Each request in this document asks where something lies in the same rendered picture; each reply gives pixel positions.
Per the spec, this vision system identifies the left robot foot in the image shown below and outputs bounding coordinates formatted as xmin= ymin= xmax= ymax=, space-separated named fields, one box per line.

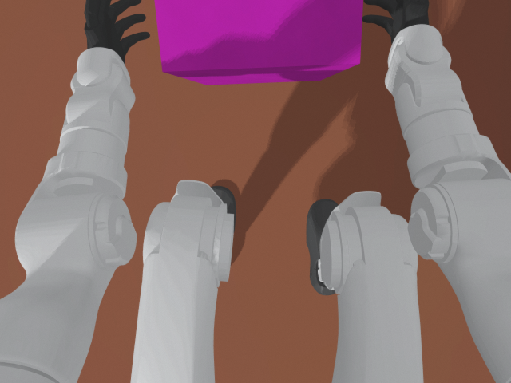
xmin=211 ymin=186 xmax=236 ymax=232

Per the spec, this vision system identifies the right robot forearm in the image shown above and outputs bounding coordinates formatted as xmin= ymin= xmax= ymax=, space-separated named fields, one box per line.
xmin=385 ymin=24 xmax=511 ymax=189

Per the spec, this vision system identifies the carton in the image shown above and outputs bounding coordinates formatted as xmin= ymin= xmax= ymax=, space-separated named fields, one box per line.
xmin=154 ymin=0 xmax=363 ymax=85

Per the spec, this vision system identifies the left robot upper arm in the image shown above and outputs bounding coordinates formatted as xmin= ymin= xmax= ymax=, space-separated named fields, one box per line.
xmin=0 ymin=191 xmax=137 ymax=383

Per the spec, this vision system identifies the right robot upper arm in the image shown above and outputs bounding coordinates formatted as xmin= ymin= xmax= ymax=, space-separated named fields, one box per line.
xmin=408 ymin=178 xmax=511 ymax=383

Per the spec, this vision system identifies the left robot hand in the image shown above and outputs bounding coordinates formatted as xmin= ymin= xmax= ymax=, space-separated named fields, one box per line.
xmin=84 ymin=0 xmax=150 ymax=64

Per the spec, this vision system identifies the right robot hand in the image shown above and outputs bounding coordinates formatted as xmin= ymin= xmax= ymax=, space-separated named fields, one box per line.
xmin=362 ymin=0 xmax=429 ymax=44

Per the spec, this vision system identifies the robot right thigh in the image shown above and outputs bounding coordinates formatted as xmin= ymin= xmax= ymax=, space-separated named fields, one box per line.
xmin=321 ymin=206 xmax=424 ymax=383

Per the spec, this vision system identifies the left robot forearm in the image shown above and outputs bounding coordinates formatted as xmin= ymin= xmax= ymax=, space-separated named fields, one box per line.
xmin=15 ymin=47 xmax=135 ymax=268

